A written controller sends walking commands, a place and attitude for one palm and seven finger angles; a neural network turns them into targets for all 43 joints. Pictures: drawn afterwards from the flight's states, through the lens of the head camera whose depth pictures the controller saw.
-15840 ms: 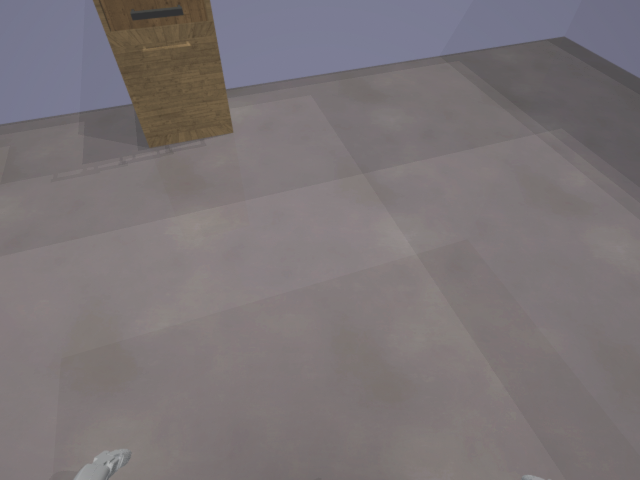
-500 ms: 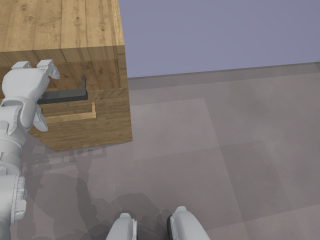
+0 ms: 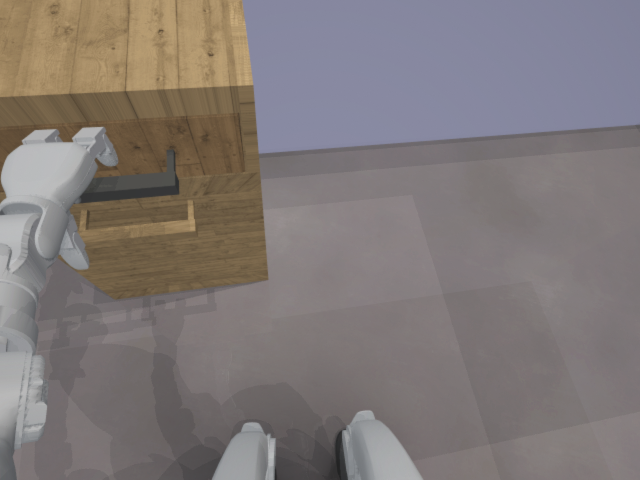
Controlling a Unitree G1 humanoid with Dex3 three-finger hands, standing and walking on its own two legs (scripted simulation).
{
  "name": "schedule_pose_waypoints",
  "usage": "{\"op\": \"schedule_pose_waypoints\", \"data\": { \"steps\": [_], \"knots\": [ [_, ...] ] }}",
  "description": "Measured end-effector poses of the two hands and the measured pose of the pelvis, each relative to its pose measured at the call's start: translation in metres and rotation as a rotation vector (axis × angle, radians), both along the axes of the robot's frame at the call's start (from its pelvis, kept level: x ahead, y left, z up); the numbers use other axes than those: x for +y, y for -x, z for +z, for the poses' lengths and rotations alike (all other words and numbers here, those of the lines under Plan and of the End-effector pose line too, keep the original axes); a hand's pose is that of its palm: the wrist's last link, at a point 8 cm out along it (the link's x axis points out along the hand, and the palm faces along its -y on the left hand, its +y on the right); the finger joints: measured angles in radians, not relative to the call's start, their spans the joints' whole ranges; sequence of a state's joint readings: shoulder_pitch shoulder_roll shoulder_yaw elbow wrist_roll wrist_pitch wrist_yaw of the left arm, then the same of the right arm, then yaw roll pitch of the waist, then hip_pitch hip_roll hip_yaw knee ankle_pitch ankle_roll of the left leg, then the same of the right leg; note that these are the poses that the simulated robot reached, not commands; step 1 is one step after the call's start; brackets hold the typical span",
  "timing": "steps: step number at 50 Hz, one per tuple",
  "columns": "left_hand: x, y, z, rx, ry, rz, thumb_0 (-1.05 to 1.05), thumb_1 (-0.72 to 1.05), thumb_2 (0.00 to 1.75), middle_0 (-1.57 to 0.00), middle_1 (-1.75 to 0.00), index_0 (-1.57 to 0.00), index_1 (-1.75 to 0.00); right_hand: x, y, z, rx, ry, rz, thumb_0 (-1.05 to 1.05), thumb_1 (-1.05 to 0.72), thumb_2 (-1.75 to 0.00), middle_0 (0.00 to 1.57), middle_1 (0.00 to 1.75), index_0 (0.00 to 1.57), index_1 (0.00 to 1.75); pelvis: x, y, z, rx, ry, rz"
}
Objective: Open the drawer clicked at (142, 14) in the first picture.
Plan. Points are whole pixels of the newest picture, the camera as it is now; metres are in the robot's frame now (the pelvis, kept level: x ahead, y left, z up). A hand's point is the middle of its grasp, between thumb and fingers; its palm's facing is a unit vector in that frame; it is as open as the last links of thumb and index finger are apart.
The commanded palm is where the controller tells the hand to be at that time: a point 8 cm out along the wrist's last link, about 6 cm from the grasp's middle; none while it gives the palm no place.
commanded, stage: lower the fingers behind the handle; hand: left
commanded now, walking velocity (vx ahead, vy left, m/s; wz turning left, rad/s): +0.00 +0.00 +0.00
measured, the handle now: (105, 175) +0.52 +0.29 -0.05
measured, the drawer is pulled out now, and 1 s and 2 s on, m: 0.00 0.00 0.00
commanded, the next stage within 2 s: close the thumb around the handle in 1.32 s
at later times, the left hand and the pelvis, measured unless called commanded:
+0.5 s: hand (89, 202) +0.47 +0.30 -0.04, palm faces -0.15 -0.04 -0.99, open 13.8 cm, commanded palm +0.47 +0.29 +0.00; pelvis -0.01 -0.01 -0.02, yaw +0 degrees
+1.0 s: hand (85, 215) +0.47 +0.32 -0.08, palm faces -0.10 +0.00 -0.99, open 13.8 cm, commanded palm +0.47 +0.29 -0.02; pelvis -0.02 -0.01 -0.05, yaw +0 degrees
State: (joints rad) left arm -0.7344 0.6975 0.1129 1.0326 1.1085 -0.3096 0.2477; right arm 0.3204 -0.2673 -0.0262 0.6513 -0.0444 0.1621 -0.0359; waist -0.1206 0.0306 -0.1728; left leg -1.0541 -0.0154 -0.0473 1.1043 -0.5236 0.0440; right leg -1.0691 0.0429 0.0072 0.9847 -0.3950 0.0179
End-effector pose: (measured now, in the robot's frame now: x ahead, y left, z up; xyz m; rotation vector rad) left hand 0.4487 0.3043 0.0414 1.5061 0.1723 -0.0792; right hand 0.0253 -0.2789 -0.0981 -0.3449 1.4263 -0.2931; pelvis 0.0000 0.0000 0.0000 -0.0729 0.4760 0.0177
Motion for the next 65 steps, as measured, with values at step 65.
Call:
{"op": "schedule_pose_waypoints", "data": {
  "steps": [65],
  "knots": [
    [0.013,-0.007,-0.062,-0.069,-0.058,0.077,0.0,-0.49,0.3,-0.31,-1.2,-0.32,-1.2,0.006,0.025,-0.066,0.067,-0.039,0.028,0.0,-0.9,-0.89,0.2,0.3,0.21,0.3,-0.003,0.027,-0.059,0.106,0.014,-0.003]
  ]
}}
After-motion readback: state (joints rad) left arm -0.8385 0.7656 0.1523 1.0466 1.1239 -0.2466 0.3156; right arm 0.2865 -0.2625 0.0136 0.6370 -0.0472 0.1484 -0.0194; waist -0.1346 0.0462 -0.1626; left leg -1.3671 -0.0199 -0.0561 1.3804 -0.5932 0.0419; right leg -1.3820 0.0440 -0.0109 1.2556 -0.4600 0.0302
